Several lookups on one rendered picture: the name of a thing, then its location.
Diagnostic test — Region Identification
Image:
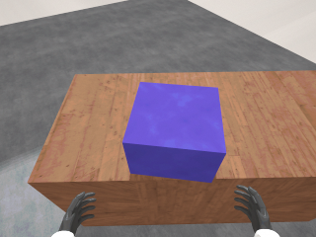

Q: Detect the carton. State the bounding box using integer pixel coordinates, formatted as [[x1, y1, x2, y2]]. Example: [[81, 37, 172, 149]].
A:
[[122, 82, 226, 183]]

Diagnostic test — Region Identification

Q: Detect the left robot hand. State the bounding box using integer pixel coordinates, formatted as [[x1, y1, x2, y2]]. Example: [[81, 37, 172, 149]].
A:
[[58, 192, 96, 236]]

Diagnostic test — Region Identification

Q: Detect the right robot hand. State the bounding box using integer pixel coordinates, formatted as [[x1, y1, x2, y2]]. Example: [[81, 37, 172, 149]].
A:
[[234, 185, 273, 233]]

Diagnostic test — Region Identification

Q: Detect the pedestal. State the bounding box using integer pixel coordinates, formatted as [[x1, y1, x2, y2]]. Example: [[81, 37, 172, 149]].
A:
[[28, 70, 316, 227]]

